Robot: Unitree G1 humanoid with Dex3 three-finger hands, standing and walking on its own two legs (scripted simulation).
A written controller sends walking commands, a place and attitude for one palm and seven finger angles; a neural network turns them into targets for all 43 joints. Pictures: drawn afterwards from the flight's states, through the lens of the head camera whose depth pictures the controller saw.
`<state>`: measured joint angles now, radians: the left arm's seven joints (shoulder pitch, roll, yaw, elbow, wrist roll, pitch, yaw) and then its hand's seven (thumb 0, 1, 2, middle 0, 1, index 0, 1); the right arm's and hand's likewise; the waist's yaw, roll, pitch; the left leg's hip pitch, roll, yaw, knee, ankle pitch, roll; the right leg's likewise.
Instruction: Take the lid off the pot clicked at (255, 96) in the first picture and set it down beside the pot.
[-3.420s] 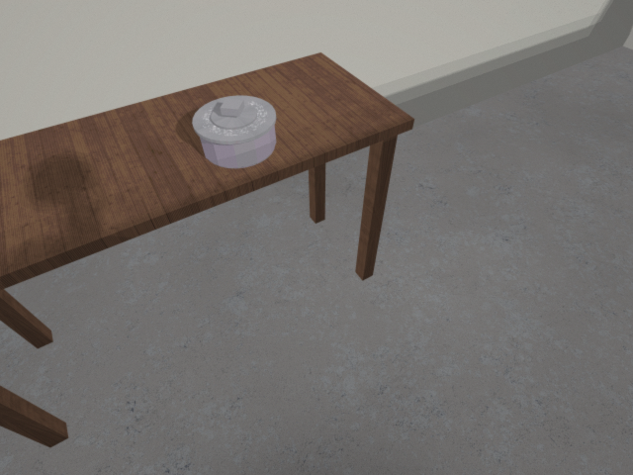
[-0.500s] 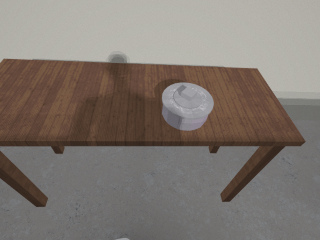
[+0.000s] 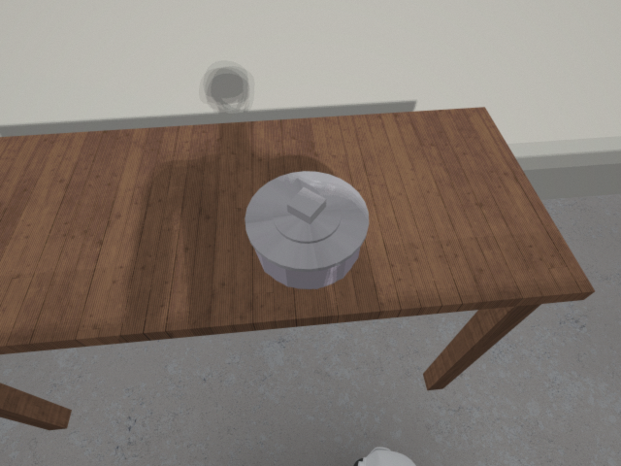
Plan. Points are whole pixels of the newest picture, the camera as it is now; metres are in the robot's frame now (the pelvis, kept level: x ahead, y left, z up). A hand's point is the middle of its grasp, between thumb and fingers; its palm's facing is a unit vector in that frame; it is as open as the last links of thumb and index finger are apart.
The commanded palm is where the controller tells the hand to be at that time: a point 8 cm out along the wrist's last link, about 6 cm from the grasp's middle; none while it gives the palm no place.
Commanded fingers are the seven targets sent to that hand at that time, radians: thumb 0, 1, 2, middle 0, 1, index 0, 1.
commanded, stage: come to a stop and stand still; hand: left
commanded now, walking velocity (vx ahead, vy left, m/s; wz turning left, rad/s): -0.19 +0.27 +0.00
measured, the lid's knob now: (306, 205) +0.45 +0.02 +0.05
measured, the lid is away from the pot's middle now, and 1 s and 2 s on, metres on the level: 0.00 0.00 0.00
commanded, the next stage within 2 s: look again from close up in 0.76 s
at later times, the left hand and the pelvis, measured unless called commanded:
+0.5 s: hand out of the picture -0.02 +0.25 -0.17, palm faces +0.09 -0.98 -0.20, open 7.4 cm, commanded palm none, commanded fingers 0.00 0.90 0.90 -0.20 -0.30 -0.20 -0.30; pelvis -0.05 +0.05 +0.01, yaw +1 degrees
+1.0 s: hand out of the picture -0.03 +0.21 -0.17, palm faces -0.01 -0.98 -0.22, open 7.3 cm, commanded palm none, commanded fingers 0.00 0.90 0.90 -0.20 -0.30 -0.20 -0.30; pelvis -0.04 +0.03 +0.01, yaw +0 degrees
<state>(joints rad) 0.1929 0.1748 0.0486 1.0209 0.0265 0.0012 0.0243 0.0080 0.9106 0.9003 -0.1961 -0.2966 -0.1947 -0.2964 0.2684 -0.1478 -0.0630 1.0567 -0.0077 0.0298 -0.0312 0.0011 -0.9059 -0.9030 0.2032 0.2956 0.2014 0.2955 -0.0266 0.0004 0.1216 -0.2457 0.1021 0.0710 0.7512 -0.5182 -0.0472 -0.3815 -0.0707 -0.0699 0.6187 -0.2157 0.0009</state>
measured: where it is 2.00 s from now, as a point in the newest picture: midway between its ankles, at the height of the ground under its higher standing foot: outside the picture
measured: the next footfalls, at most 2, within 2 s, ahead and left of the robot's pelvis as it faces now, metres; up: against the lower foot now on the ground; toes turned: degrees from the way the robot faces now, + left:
left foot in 0.38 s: -0.04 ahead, +0.14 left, +0.00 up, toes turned +4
right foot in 0.88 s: -0.04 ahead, -0.09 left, +0.00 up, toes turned -1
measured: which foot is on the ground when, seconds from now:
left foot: up 0.00-0.36, down 0.38-1.00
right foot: down 0.00-0.38, up 0.40-0.86, down 0.88-1.00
